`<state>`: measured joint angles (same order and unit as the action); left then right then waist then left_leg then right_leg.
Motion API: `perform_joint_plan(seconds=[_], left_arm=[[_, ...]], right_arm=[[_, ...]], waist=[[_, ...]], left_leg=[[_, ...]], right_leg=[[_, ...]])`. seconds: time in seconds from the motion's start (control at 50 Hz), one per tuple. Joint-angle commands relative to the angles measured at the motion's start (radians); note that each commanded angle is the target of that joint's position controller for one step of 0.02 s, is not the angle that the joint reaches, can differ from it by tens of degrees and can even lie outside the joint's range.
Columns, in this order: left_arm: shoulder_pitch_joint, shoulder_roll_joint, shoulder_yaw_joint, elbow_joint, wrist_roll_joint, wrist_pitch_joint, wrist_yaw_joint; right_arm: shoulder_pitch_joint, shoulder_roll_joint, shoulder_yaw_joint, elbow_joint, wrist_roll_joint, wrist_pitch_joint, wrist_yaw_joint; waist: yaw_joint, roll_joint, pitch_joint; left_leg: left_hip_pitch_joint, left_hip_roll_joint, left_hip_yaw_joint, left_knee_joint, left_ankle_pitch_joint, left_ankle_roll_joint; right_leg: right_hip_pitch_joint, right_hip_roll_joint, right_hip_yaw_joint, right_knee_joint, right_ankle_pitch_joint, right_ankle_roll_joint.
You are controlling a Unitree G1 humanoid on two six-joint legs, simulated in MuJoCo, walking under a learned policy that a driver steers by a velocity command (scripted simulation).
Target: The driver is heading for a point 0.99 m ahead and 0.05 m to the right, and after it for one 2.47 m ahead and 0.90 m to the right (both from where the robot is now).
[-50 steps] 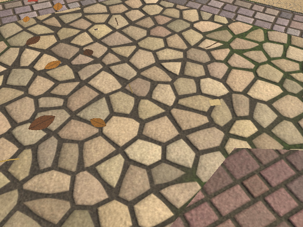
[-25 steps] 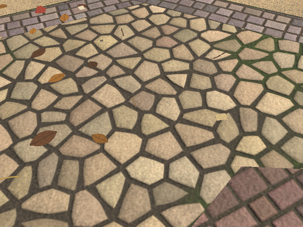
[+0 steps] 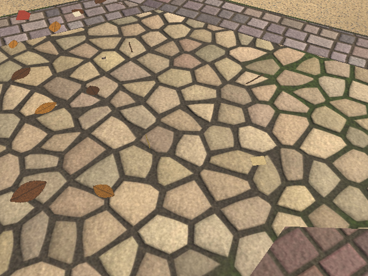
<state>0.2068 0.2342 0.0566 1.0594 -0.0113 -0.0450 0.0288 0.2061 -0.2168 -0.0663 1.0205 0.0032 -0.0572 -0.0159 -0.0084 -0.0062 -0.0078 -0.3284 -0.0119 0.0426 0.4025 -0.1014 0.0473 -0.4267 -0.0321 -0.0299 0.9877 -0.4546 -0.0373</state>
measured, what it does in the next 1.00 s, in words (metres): walks ahead: right foot, then left foot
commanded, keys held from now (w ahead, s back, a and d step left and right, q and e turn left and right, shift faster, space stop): w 1.00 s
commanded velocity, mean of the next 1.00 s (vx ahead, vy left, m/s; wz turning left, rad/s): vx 0.45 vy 0.00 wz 0.00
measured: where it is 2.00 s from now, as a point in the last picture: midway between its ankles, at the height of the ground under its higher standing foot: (182, 175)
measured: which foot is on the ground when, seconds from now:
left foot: down 0.00-0.18, up 0.20-0.68, down 0.70-1.00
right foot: up 0.00-0.16, down 0.18-0.70, up 0.72-1.00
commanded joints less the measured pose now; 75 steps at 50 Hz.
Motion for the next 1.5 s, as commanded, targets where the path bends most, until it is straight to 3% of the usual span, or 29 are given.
perform_joint_plan(seconds=[0.02, 0.1, 0.16, 0.18, 0.2, 0.22, 0.24, 0.3, 0.38, 0.62, 0.66, 0.68, 0.7, 0.72, 0.74, 0.76, 0.8, 0.82, 0.86, 1.04, 1.16, 1.2, 1.24, 1.26, 1.28, 1.3, 1.34, 1.42, 1.5], left_arm=[[0.091, 0.037, 0.017, -0.002, 0.005, -0.012, 0.007], [0.074, 0.05, 0.016, -0.009, 0.005, -0.015, 0.001], [0.182, 0.048, 0.019, 0.035, 0.006, -0.014, -0.004], [0.259, 0.062, 0.021, 0.058, 0.007, -0.018, -0.004], [0.33, 0.115, 0.026, 0.061, 0.006, -0.024, -0.001], [0.311, 0.208, 0.04, 0.045, 0.025, -0.035, -0.008], [0.245, 0.188, 0.034, 0.024, 0.029, -0.054, -0.007], [0.14, 0.127, 0.016, -0.022, 0.009, -0.073, -0.022], [0.253, 0.082, 0.001, 0.004, 0.014, -0.071, -0.015], [0.353, 0.122, 0.024, 0.026, -0.006, -0.034, -0.004], [0.313, 0.146, 0.035, 0.016, -0.007, -0.028, -0.004], [0.288, 0.138, 0.033, 0.006, -0.005, -0.025, -0.003], [0.26, 0.125, 0.025, -0.022, 0.006, -0.026, -0.005], [0.36, -0.024, -0.018, -0.053, 0.009, -0.051, -0.02], [0.328, 0.016, -0.009, -0.034, -0.018, -0.087, -0.029], [0.215, 0.089, 0.014, -0.071, -0.043, -0.101, -0.029], [0.118, 0.104, 0.028, -0.089, -0.023, -0.095, -0.01], [0.137, 0.081, 0.033, -0.09, -0.013, -0.078, -0.003], [0.169, 0.03, 0.031, -0.09, -0.014, -0.052, -0.001], [-0.188, 0.035, 0.019, -0.219, -0.002, -0.047, -0.031], [-0.325, 0.06, 0.01, -0.285, -0.012, -0.059, -0.067], [-0.251, 0.098, 0.025, -0.276, -0.012, -0.063, -0.07], [0.059, 0.188, 0.07, -0.186, -0.004, -0.063, -0.061], [0.225, 0.29, 0.094, -0.156, 0.02, -0.06, -0.053], [0.254, 0.254, 0.079, -0.143, 0.008, -0.055, -0.055], [0.178, 0.185, 0.055, -0.157, 0.0, -0.055, -0.054], [0.011, 0.116, 0.032, -0.191, 0.009, -0.058, -0.054], [-0.011, 0.102, 0.025, -0.168, 0.018, -0.071, -0.059], [0.057, 0.139, 0.033, -0.144, 0.015, -0.069, -0.034]], right_arm=[[-0.064, -0.149, -0.031, -0.068, 0.004, -0.019, -0.009], [-0.037, -0.186, -0.043, -0.069, 0.03, -0.012, -0.015], [-0.061, -0.154, -0.036, -0.081, 0.042, 0.001, -0.014], [-0.095, -0.106, -0.023, -0.1, 0.036, 0.003, -0.011], [-0.116, -0.021, -0.003, -0.119, 0.022, -0.002, 0.0], [-0.117, -0.043, -0.009, -0.153, 0.023, -0.018, 0.001], [-0.131, -0.1, -0.017, -0.155, 0.034, -0.033, 0.004], [-0.092, -0.127, -0.03, -0.117, 0.008, -0.039, 0.005], [-0.161, -0.076, -0.026, -0.125, 0.008, -0.029, 0.012], [-0.408, -0.065, 0.008, -0.236, 0.032, -0.045, 0.07], [-0.284, -0.117, -0.015, -0.213, 0.025, -0.048, 0.068], [-0.099, -0.163, -0.042, -0.158, 0.028, -0.048, 0.06], [0.11, -0.225, -0.065, -0.108, 0.021, -0.046, 0.049], [0.235, -0.33, -0.084, -0.077, 0.002, -0.039, 0.046], [0.24, -0.249, -0.056, -0.071, -0.001, -0.034, 0.046], [0.129, -0.188, -0.037, -0.085, 0.005, -0.038, 0.046], [-0.029, -0.104, -0.011, -0.115, 0.003, -0.046, 0.053], [-0.051, -0.08, -0.003, -0.109, -0.008, -0.052, 0.058], [-0.027, -0.08, -0.002, -0.084, -0.01, -0.056, 0.056], [0.13, -0.156, -0.009, -0.035, 0.005, -0.049, 0.01], [0.222, -0.178, -0.022, 0.008, 0.015, -0.024, 0.003], [0.194, -0.196, -0.029, 0.001, 0.014, -0.015, 0.002], [0.156, -0.168, -0.016, -0.019, 0.008, -0.008, 0.003], [0.248, -0.077, 0.012, -0.041, -0.003, -0.02, 0.01], [0.271, -0.041, 0.029, -0.028, 0.011, -0.047, 0.02], [0.18, -0.14, 0.002, -0.046, 0.038, -0.067, 0.026], [0.051, -0.152, -0.006, -0.078, 0.041, -0.073, 0.017], [0.099, -0.08, -0.012, -0.065, 0.017, -0.022, 0.004], [-0.045, -0.099, -0.019, -0.112, 0.002, -0.015, 0.003]], waist=[[0.051, 0.129, -0.03], [0.062, 0.135, -0.03], [0.119, 0.095, -0.007], [0.144, 0.001, 0.012], [0.138, -0.217, 0.001], [0.11, -0.307, 0.073], [0.078, -0.235, 0.122], [0.02, -0.102, 0.076], [0.05, -0.096, 0.054], [0.098, -0.128, 0.16], [0.016, -0.157, 0.073], [-0.074, -0.145, -0.034], [-0.16, -0.091, -0.186], [-0.11, 0.213, -0.381], [-0.124, 0.229, -0.439], [-0.104, 0.188, -0.255], [-0.035, 0.038, -0.09], [0.005, 0.059, -0.057], [0.036, 0.089, -0.03], [-0.03, 0.053, 0.08], [-0.056, 0.057, 0.109], [-0.003, 0.087, 0.052], [0.142, 0.076, -0.143], [0.134, -0.112, -0.325], [0.122, -0.257, -0.436], [0.125, -0.188, -0.309], [0.069, -0.042, -0.096], [-0.018, -0.06, -0.019], [0.006, -0.038, 0.038]], left_leg=[[-0.051, 0.216, -0.258, -0.304, -0.368, 0.148], [-0.077, 0.234, -0.249, -0.292, -0.446, 0.159], [-0.197, 0.184, -0.2, -0.183, -0.54, 0.107], [-0.282, 0.127, -0.136, -0.007, -0.51, 0.068], [-0.422, 0.03, 0.0, 0.378, -0.393, 0.006], [-0.626, 0.005, -0.048, 0.515, -0.358, 0.028], [-0.675, 0.059, -0.112, 0.609, -0.278, 0.043], [-0.608, 0.104, -0.11, 0.58, -0.064, 0.029], [-0.537, 0.101, -0.063, 0.497, 0.1, -0.007], [-0.366, 0.062, 0.009, 0.119, 0.051, 0.019], [-0.143, 0.001, 0.051, 0.1, 0.003, 0.058], [0.092, -0.029, 0.068, 0.093, 0.026, 0.089], [0.448, 0.102, -0.08, 0.149, 0.037, 0.143], [0.841, 0.389, -0.586, 0.054, -0.132, 0.309], [0.819, 0.423, -0.802, -0.101, -0.204, 0.319], [0.68, 0.378, -0.617, -0.101, -0.149, 0.254], [0.341, 0.296, -0.359, -0.146, 0.042, 0.193], [0.233, 0.257, -0.284, -0.177, 0.084, 0.176], [0.146, 0.233, -0.222, -0.222, 0.12, 0.184], [0.183, 0.195, -0.095, -0.295, 0.154, 0.152], [0.409, 0.278, -0.11, -0.2, 0.219, 0.137], [0.434, 0.276, -0.095, -0.101, 0.463, 0.115], [0.282, 0.187, -0.024, 0.266, 0.593, 0.064], [-0.097, 0.062, 0.019, 0.672, 0.195, -0.001], [-0.307, -0.054, -0.092, 0.901, -0.448, -0.021], [-0.417, 0.016, -0.16, 0.988, -0.434, 0.004], [-0.399, 0.116, -0.108, 0.9, -0.271, 0.018], [-0.258, 0.171, -0.103, 0.73, -0.165, 0.005], [-0.374, 0.177, -0.098, 0.514, 0.037, -0.03]], right_leg=[[0.06, -0.02, -0.002, -0.137, 0.074, -0.016], [0.159, 0.004, -0.041, -0.343, 0.141, -0.015], [0.318, 0.034, -0.071, -0.481, 0.146, -0.043], [0.374, -0.043, 0.047, -0.597, 0.043, -0.072], [0.452, -0.253, 0.343, -0.745, -0.126, -0.113], [0.425, -0.373, 0.646, -0.892, -0.423, -0.209], [0.382, -0.385, 0.678, -0.909, -0.44, -0.213], [0.369, -0.271, 0.412, -0.889, -0.101, -0.121], [0.376, -0.206, 0.223, -0.895, 0.207, -0.119], [0.522, -0.257, 0.087, -0.814, 0.509, -0.115], [0.521, -0.251, 0.058, -0.666, 0.886, -0.094], [0.472, -0.208, 0.017, -0.479, 1.037, -0.07], [0.24, -0.166, -0.006, -0.196, 0.856, -0.036], [-0.169, 0.029, 0.001, 0.222, 0.205, 0.034], [-0.273, 0.057, 0.172, 0.388, -0.099, 0.015], [-0.367, -0.008, 0.153, 0.441, -0.047, -0.006], [-0.283, -0.097, 0.099, 0.338, 0.12, -0.015], [-0.212, -0.125, 0.103, 0.286, 0.167, -0.02], [-0.156, -0.138, 0.096, 0.223, 0.187, -0.022], [-0.237, -0.089, 0.028, -0.312, 0.57, 0.013], [-0.271, -0.054, 0.025, -0.458, 0.456, -0.026], [-0.124, -0.007, -0.011, -0.479, 0.384, -0.055], [0.338, 0.0, -0.004, -0.466, 0.43, -0.121], [0.766, -0.271, 0.388, -0.467, 0.371, -0.259], [0.892, -0.393, 0.772, -0.655, 0.246, -0.343], [0.799, -0.35, 0.675, -0.679, 0.177, -0.282], [0.472, -0.273, 0.405, -0.735, 0.299, -0.219], [0.233, -0.204, 0.234, -0.844, 0.396, -0.206], [0.257, -0.191, 0.167, -0.889, 0.426, -0.2]])
Keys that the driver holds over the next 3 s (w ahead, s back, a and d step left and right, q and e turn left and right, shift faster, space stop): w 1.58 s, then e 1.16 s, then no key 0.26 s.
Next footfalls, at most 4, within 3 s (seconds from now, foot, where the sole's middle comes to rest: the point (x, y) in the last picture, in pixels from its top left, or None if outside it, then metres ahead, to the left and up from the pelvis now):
0.18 right None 0.09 -0.14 -0.78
0.70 left None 0.42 0.12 -0.78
1.24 right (214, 215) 0.76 -0.10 -0.78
1.76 left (157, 159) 1.04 0.14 -0.78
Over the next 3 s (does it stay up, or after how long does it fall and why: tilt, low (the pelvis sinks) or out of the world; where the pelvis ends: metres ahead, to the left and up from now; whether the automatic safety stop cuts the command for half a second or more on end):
stays up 0.94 0.01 0.00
